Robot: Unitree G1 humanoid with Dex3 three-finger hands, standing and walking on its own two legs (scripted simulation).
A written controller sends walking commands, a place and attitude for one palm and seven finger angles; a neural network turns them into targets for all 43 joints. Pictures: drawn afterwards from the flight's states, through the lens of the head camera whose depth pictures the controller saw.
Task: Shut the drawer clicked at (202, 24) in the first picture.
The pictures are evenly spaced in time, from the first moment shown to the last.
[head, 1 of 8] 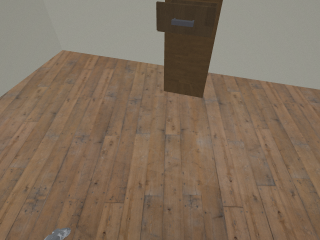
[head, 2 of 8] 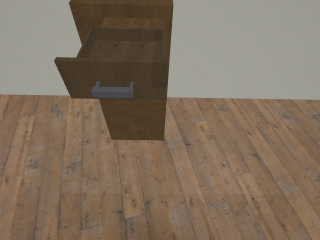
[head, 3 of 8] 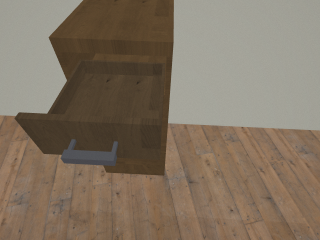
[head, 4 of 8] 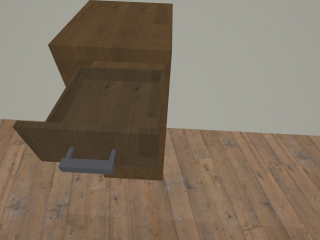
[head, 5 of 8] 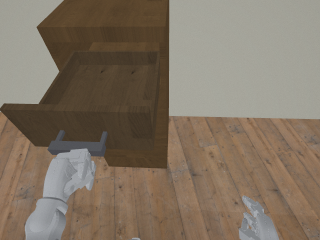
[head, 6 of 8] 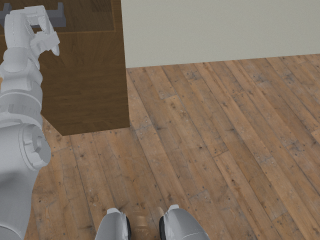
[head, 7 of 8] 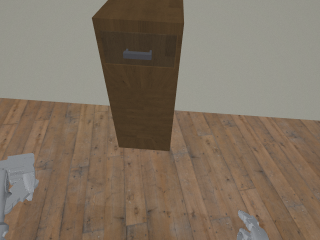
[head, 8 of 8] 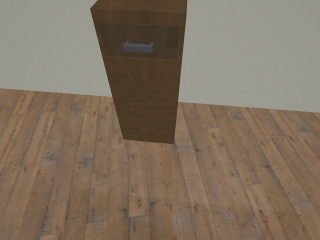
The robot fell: no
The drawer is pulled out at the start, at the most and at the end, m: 0.30 0.30 0.00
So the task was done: yes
